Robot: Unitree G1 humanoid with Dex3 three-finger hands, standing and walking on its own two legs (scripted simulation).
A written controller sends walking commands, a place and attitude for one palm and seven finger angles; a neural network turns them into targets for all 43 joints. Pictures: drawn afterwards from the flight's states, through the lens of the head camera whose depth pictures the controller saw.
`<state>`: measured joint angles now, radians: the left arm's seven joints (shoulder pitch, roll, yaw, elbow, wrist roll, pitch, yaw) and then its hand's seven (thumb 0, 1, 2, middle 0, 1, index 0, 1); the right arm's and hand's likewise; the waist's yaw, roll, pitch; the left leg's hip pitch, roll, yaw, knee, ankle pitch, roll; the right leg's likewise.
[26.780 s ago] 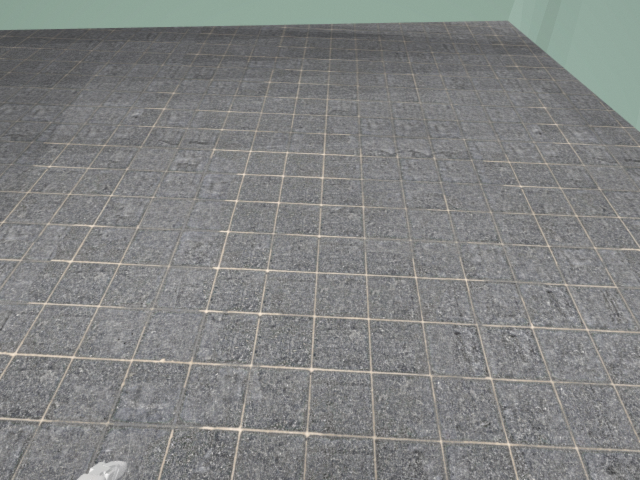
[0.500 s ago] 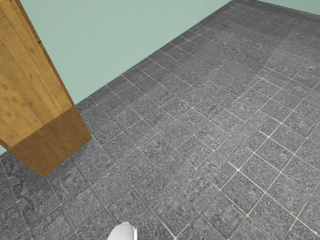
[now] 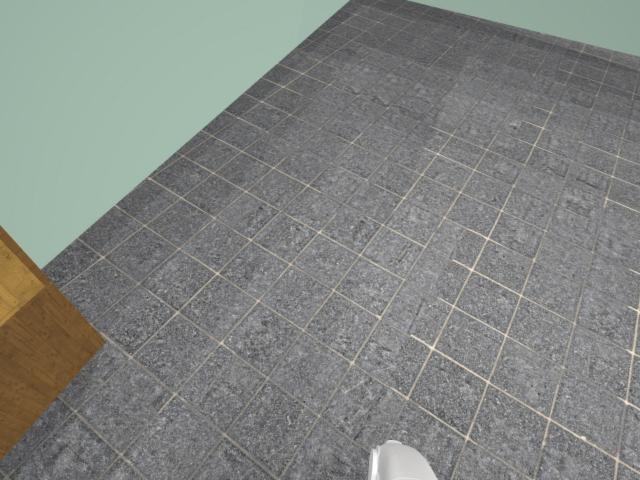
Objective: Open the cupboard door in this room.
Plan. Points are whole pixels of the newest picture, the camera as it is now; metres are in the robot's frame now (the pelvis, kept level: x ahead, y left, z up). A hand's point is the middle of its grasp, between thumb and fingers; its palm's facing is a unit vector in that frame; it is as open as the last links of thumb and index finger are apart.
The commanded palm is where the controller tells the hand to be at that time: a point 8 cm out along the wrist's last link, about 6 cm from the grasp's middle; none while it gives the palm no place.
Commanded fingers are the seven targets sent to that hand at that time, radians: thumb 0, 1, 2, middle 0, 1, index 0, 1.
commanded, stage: walk to a spot facing it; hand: left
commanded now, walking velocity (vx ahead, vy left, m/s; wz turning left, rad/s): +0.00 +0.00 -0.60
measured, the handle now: out of the picture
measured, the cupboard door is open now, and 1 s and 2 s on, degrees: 0 0 0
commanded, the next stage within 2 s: turn to face it in 0.10 s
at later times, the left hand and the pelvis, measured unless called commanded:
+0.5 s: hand (261, 419) +0.22 +0.10 -0.16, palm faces -0.14 -0.97 -0.18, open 7.4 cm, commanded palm none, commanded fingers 0.00 0.90 0.90 -0.20 -0.30 -0.20 -0.30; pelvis +0.08 -0.04 -0.01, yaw -5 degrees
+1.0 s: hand out of the picture +0.10 +0.21 -0.17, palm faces +0.21 -0.94 -0.27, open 7.4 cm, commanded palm none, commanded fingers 0.00 0.90 0.90 -0.20 -0.30 -0.20 -0.30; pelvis +0.07 -0.03 +0.00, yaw +11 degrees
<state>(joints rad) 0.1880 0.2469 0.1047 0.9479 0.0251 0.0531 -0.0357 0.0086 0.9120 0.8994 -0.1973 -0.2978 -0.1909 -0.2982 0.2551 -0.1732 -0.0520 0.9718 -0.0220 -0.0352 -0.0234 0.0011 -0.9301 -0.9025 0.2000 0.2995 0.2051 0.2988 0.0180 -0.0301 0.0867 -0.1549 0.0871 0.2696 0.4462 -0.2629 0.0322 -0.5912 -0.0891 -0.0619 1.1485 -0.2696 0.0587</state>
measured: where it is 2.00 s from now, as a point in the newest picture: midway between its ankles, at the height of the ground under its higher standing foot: outside the picture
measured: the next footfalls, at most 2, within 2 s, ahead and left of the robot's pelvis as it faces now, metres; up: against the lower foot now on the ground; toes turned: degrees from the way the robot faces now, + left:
right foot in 0.22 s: +0.12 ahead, -0.15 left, +0.00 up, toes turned -16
left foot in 0.62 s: +0.14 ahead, +0.07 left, +0.00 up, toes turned +8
